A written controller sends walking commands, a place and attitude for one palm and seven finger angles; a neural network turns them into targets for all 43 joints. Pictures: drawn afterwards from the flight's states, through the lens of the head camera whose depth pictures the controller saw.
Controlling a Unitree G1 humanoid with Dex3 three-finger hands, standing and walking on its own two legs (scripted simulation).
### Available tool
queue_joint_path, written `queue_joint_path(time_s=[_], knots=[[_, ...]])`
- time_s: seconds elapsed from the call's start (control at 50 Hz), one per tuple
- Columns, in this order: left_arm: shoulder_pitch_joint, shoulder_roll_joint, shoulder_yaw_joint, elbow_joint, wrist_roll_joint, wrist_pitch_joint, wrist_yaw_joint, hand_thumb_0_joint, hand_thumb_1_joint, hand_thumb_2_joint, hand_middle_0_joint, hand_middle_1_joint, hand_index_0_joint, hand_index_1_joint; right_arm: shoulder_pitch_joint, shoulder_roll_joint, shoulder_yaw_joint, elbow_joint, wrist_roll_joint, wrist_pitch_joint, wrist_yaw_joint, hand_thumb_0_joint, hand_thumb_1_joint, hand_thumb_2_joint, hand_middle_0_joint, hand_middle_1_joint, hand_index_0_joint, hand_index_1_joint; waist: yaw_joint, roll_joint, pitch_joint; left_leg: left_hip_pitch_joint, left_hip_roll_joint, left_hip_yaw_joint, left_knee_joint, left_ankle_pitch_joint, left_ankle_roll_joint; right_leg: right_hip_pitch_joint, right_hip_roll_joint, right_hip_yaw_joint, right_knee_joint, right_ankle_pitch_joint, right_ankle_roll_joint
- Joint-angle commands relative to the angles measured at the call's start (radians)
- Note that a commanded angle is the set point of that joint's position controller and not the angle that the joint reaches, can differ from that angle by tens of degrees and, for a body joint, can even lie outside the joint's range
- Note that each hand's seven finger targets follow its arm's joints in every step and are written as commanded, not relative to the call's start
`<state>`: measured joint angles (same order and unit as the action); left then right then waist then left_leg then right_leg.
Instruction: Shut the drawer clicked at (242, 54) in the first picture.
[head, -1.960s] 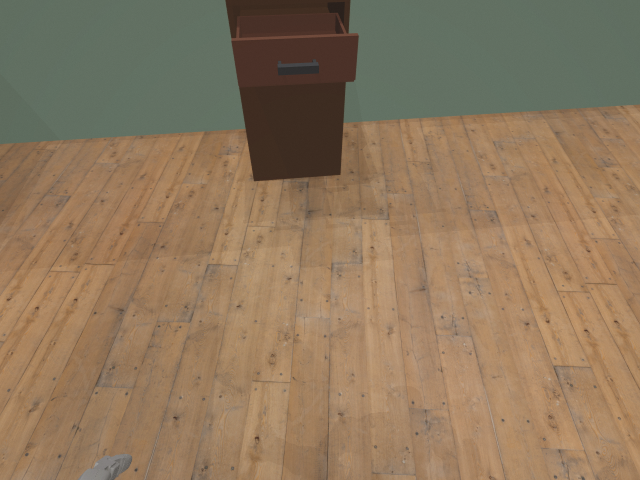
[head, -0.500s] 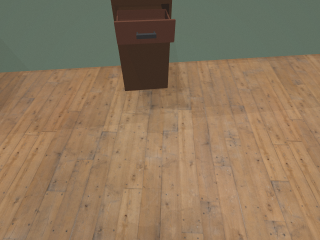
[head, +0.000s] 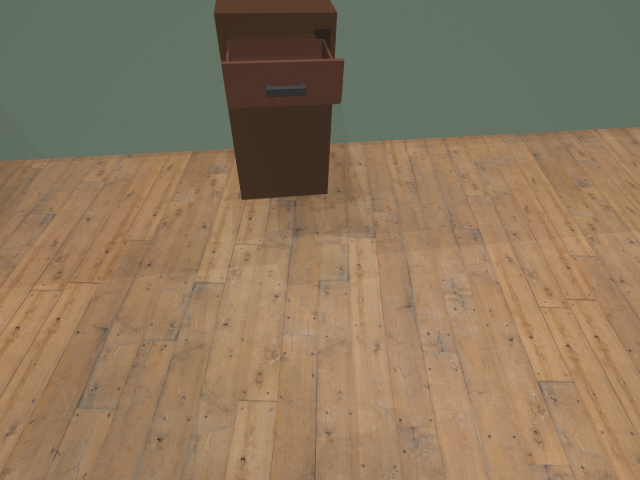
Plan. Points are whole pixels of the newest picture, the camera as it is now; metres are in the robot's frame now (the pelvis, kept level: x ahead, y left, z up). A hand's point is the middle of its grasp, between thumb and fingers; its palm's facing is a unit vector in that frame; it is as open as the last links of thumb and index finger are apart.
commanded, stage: walk to a spot facing it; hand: left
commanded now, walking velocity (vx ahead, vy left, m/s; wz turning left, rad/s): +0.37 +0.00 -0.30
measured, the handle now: (285, 88) +1.23 +0.19 -0.07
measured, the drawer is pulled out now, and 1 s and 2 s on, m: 0.29 0.29 0.29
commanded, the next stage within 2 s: turn to face it in 1.34 s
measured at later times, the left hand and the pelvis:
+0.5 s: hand (254, 407) +0.28 +0.13 -0.18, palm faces -0.11 -0.97 -0.20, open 7.4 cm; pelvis +0.17 -0.05 -0.02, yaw -8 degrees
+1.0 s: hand (244, 340) +0.40 +0.17 -0.18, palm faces -0.12 -0.98 -0.13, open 7.4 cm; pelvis +0.39 -0.01 +0.00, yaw -11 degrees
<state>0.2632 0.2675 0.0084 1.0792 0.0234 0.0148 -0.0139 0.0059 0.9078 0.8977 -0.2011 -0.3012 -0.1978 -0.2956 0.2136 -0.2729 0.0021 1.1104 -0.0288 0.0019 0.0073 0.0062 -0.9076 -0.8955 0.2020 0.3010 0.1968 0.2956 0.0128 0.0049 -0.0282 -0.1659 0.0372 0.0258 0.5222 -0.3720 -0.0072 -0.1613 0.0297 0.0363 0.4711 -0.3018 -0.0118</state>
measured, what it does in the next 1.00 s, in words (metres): walks ahead: right foot, then left foot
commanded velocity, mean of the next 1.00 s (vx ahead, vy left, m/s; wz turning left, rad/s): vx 0.37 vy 0.00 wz -0.16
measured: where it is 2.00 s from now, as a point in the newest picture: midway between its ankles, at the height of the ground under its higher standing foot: (365, 363)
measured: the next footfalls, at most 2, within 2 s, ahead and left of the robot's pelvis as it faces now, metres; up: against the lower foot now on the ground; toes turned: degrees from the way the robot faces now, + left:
right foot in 0.38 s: +0.26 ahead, -0.15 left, +0.00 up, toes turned -16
left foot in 0.82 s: +0.45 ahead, +0.06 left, +0.00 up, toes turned +2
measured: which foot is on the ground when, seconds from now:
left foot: down 0.00-0.40, up 0.42-0.80, down 0.82-1.00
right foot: down 0.00-0.08, up 0.10-0.36, down 0.38-0.82, up 0.84-1.00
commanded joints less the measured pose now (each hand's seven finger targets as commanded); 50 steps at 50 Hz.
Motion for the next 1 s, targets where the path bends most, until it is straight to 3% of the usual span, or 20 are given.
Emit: queue_joint_path(time_s=[0.0, 0.06, 0.08, 0.12, 0.2, 0.28, 0.32, 0.34, 0.36, 0.38, 0.4, 0.46, 0.54, 0.7, 0.76, 0.78, 0.8, 0.82, 0.88, 0.98], knots=[[0.019, 0.151, 0.046, -0.05, -0.01, -0.025, 0.006, 0.0, 0.9, 0.9, -0.2, -0.3, -0.2, -0.3, 0.07, -0.096, -0.03, -0.05, 0.01, -0.044, -0.015, 0.0, -0.9, -0.9, 0.2, 0.3, 0.2, 0.3, -0.035, -0.073, 0.132, -0.027, 0.034, 0.007, -0.047, -0.027, 0.021, -0.132, -0.15, 0.21, -0.114, -0.15, -0.108], [-0.082, 0.042, 0.033, -0.112, -0.006, -0.042, -0.001, 0.0, 0.9, 0.9, -0.2, -0.3, -0.2, -0.3, 0.285, -0.18, -0.067, 0.009, 0.001, -0.061, -0.029, 0.0, -0.9, -0.9, 0.2, 0.3, 0.2, 0.3, -0.116, 0.28, 0.167, 0.26, 0.337, -0.372, -0.306, 0.065, 0.177, -0.516, 0.017, -0.077, 0.396, -0.204, -0.022], [-0.143, 0.055, 0.037, -0.138, 0.0, -0.047, 0.004, 0.0, 0.9, 0.9, -0.2, -0.3, -0.2, -0.3, 0.343, -0.156, -0.064, 0.022, 0.003, -0.068, -0.036, 0.0, -0.9, -0.9, 0.2, 0.3, 0.2, 0.3, -0.134, 0.22, 0.207, 0.289, 0.388, -0.404, -0.31, 0.248, 0.216, -0.606, -0.041, -0.026, 0.524, -0.236, -0.018], [-0.14, 0.043, 0.044, -0.131, -0.002, -0.056, -0.003, 0.0, 0.9, 0.9, -0.2, -0.3, -0.2, -0.3, 0.331, -0.095, -0.051, 0.021, 0.008, -0.081, -0.043, 0.0, -0.9, -0.9, 0.2, 0.3, 0.2, 0.3, -0.106, 0.1, 0.207, 0.284, 0.388, -0.311, -0.267, 0.477, 0.23, -0.627, -0.109, -0.005, 0.591, -0.195, -0.016], [-0.129, -0.039, 0.039, -0.126, -0.004, -0.041, -0.027, 0.0, 0.9, 0.9, -0.2, -0.3, -0.2, -0.3, 0.272, -0.07, -0.054, 0.018, 0.001, -0.093, -0.045, 0.0, -0.9, -0.9, 0.2, 0.3, 0.2, 0.3, -0.049, 0.141, 0.201, 0.186, 0.278, -0.067, -0.301, 0.43, 0.155, -0.49, -0.125, -0.099, 0.436, -0.077, -0.009], [-0.076, -0.056, 0.042, -0.107, -0.004, -0.042, -0.029, 0.0, 0.9, 0.9, -0.2, -0.3, -0.2, -0.3, 0.272, -0.067, -0.055, 0.042, 0.006, -0.091, -0.044, 0.0, -0.9, -0.9, 0.2, 0.3, 0.2, 0.3, -0.005, 0.131, 0.16, 0.11, 0.235, 0.063, -0.217, 0.668, 0.123, -0.22, -0.05, -0.208, 0.226, 0.036, -0.042], [0.084, -0.029, 0.058, -0.052, 0.002, -0.048, -0.018, 0.0, 0.9, 0.9, -0.2, -0.3, -0.2, -0.3, 0.266, -0.072, -0.059, 0.049, 0.015, -0.089, -0.042, 0.0, -0.9, -0.9, 0.2, 0.3, 0.2, 0.3, 0.069, 0.09, 0.072, 0.055, 0.2, 0.124, -0.01, 0.826, 0.092, 0.017, 0.002, -0.24, 0.148, 0.121, -0.067], [0.218, 0.016, 0.073, -0.013, 0.008, -0.057, -0.011, 0.0, 0.9, 0.9, -0.2, -0.3, -0.2, -0.3, 0.252, -0.064, -0.058, 0.043, 0.021, -0.091, -0.036, 0.0, -0.9, -0.9, 0.2, 0.3, 0.2, 0.3, 0.133, 0.047, 0.008, -0.032, 0.165, 0.152, 0.166, 0.75, 0.062, 0.191, -0.015, -0.204, 0.107, 0.158, -0.079], [0.334, 0.11, 0.1, 0.015, 0.013, -0.071, 0.004, 0.0, 0.9, 0.9, -0.2, -0.3, -0.2, -0.3, 0.264, -0.011, -0.049, 0.027, 0.03, -0.093, -0.024, 0.0, -0.9, -0.9, 0.2, 0.3, 0.2, 0.3, 0.178, -0.135, -0.088, -0.217, 0.106, 0.176, 0.47, 0.426, 0.033, 0.37, -0.223, 0.048, 0.027, 0.049, -0.152], [0.372, 0.187, 0.115, 0.026, 0.0, -0.075, 0.014, 0.0, 0.9, 0.9, -0.2, -0.3, -0.2, -0.3, 0.283, 0.042, -0.047, -0.006, 0.033, -0.095, -0.027, 0.0, -0.9, -0.9, 0.2, 0.3, 0.2, 0.3, 0.141, -0.298, -0.173, -0.388, -0.004, 0.11, 0.782, -0.157, 0.011, 0.431, -0.474, 0.513, -0.137, 0.044, -0.262], [0.307, 0.19, 0.116, 0.01, -0.018, -0.069, 0.017, 0.0, 0.9, 0.9, -0.2, -0.3, -0.2, -0.3, 0.199, 0.026, -0.052, -0.023, 0.032, -0.087, -0.027, 0.0, -0.9, -0.9, 0.2, 0.3, 0.2, 0.3, 0.137, -0.158, -0.092, -0.45, 0.042, 0.007, 0.888, -0.16, 0.033, 0.341, -0.485, 0.538, -0.219, -0.067, -0.287], [0.082, 0.059, 0.07, -0.042, -0.006, -0.075, 0.026, 0.0, 0.9, 0.9, -0.2, -0.3, -0.2, -0.3, 0.143, 0.065, -0.055, -0.032, 0.011, -0.067, -0.017, 0.0, -0.9, -0.9, 0.2, 0.3, 0.2, 0.3, 0.023, -0.036, 0.128, -0.409, 0.141, -0.023, 0.816, 0.028, 0.027, -0.071, -0.393, 0.279, -0.264, -0.103, -0.194], [0.029, 0.017, 0.055, -0.045, 0.005, -0.086, 0.029, 0.0, 0.9, 0.9, -0.2, -0.3, -0.2, -0.3, 0.234, 0.105, -0.058, -0.018, 0.004, -0.025, -0.007, 0.0, -0.9, -0.9, 0.2, 0.3, 0.2, 0.3, -0.066, -0.084, 0.139, -0.302, 0.143, 0.024, 0.615, 0.093, -0.008, -0.242, -0.299, 0.039, -0.306, -0.015, -0.148], [0.117, 0.039, 0.065, -0.015, 0.005, -0.092, 0.022, 0.0, 0.9, 0.9, -0.2, -0.3, -0.2, -0.3, -0.013, 0.081, -0.063, -0.135, 0.009, -0.055, 0.02, 0.0, -0.9, -0.9, 0.2, 0.3, 0.2, 0.3, -0.002, -0.106, 0.163, -0.275, 0.103, 0.084, 0.198, 0.152, -0.011, -0.101, -0.29, 0.037, -0.279, 0.003, -0.151], [0.116, 0.042, 0.07, -0.015, 0.002, -0.085, 0.021, 0.0, 0.9, 0.9, -0.2, -0.3, -0.2, -0.3, 0.071, 0.051, -0.071, -0.114, 0.005, -0.071, 0.013, 0.0, -0.9, -0.9, 0.2, 0.3, 0.2, 0.3, -0.05, -0.012, 0.123, -0.055, 0.055, 0.133, 0.051, 0.152, -0.001, -0.124, -0.254, -0.008, -0.132, 0.077, -0.123], [0.115, 0.018, 0.066, -0.02, -0.001, -0.083, 0.018, 0.0, 0.9, 0.9, -0.2, -0.3, -0.2, -0.3, 0.186, 0.007, -0.081, -0.077, 0.001, -0.078, 0.003, 0.0, -0.9, -0.9, 0.2, 0.3, 0.2, 0.3, -0.098, 0.081, 0.06, 0.113, 0.067, 0.094, -0.015, 0.123, 0.014, -0.17, -0.189, -0.061, 0.063, 0.153, -0.095], [0.137, -0.036, 0.059, -0.039, -0.011, -0.083, 0.009, 0.0, 0.9, 0.9, -0.2, -0.3, -0.2, -0.3, 0.322, -0.102, -0.107, -0.048, -0.014, -0.086, -0.008, 0.0, -0.9, -0.9, 0.2, 0.3, 0.2, 0.3, -0.139, 0.306, -0.021, 0.281, 0.285, -0.226, -0.146, 0.022, 0.095, -0.335, -0.071, -0.163, 0.381, 0.012, -0.037], [0.103, -0.052, 0.051, -0.074, -0.009, -0.085, 0.005, 0.0, 0.9, 0.9, -0.2, -0.3, -0.2, -0.3, 0.407, -0.168, -0.117, -0.032, -0.005, -0.078, -0.015, 0.0, -0.9, -0.9, 0.2, 0.3, 0.2, 0.3, -0.146, 0.411, -0.048, 0.328, 0.445, -0.466, -0.281, 0.0, 0.166, -0.475, -0.011, -0.139, 0.645, -0.276, -0.019], [0.023, -0.037, 0.068, -0.058, 0.005, -0.075, -0.001, 0.0, 0.9, 0.9, -0.2, -0.3, -0.2, -0.3, 0.218, -0.029, -0.079, -0.072, 0.002, -0.082, -0.028, 0.0, -0.9, -0.9, 0.2, 0.3, 0.2, 0.3, -0.08, 0.114, 0.096, 0.09, 0.385, -0.303, -0.339, -0.037, 0.149, -0.529, -0.133, -0.033, 0.819, -0.065, -0.025], [0.109, -0.095, 0.065, -0.018, 0.013, -0.027, -0.006, 0.0, 0.9, 0.9, -0.2, -0.3, -0.2, -0.3, 0.178, 0.042, -0.062, -0.058, 0.011, -0.106, -0.035, 0.0, -0.9, -0.9, 0.2, 0.3, 0.2, 0.3, 0.003, 0.086, 0.108, 0.006, 0.265, 0.03, -0.359, 0.229, 0.077, -0.463, -0.144, -0.045, 0.753, 0.13, 0.014]])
